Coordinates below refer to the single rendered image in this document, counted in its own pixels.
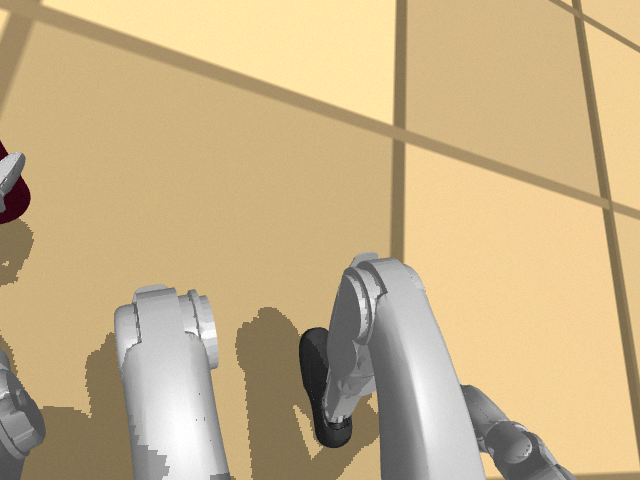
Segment can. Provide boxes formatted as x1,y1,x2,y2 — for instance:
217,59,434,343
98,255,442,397
0,141,31,224

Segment right robot hand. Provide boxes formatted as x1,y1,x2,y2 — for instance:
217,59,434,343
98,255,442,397
458,379,510,453

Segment left robot hand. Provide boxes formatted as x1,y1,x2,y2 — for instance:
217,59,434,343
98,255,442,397
0,152,26,213

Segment left robot arm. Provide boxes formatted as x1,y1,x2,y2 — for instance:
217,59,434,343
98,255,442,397
0,348,46,480

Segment right robot foot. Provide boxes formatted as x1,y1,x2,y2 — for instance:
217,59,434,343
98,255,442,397
299,327,352,448

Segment right robot arm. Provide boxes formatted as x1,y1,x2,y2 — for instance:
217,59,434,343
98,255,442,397
484,421,577,480

